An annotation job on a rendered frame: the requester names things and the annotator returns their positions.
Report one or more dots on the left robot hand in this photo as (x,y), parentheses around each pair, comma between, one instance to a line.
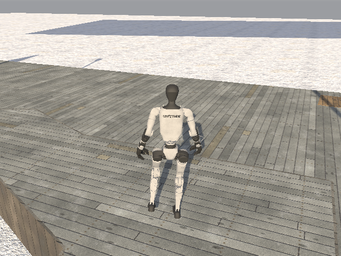
(139,152)

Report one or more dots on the right robot hand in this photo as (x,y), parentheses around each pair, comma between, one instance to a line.
(198,151)

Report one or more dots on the robot left forearm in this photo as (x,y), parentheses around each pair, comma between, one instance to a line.
(143,141)

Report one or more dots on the right robot shin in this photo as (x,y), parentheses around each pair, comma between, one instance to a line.
(178,195)

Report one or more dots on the left robot upper arm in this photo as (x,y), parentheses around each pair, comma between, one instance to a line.
(151,120)

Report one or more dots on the robot right forearm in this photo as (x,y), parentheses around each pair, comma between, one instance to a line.
(196,140)

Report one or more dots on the left robot foot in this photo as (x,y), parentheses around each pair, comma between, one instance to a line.
(151,208)

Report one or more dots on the right robot upper arm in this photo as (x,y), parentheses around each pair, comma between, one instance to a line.
(190,120)

